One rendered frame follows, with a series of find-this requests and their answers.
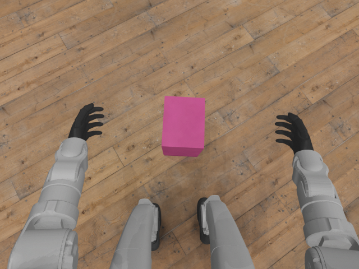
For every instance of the robot left upper arm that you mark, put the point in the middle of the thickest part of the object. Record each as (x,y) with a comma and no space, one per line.
(47,249)

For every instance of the robot right hand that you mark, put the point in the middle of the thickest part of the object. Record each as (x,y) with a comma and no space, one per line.
(300,139)

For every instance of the robot left hand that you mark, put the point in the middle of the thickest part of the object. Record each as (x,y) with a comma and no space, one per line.
(81,124)

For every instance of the right robot forearm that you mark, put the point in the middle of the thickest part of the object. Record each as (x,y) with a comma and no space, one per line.
(325,222)

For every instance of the carton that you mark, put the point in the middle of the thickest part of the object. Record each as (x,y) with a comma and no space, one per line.
(183,126)

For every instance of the robot right upper arm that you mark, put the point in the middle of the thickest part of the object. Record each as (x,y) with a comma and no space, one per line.
(331,258)

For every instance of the robot left thigh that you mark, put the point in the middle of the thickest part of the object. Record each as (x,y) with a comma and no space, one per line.
(133,250)

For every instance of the left robot forearm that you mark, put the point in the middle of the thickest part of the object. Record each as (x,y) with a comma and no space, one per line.
(59,198)

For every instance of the right robot foot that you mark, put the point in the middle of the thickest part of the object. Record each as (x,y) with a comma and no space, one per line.
(203,237)

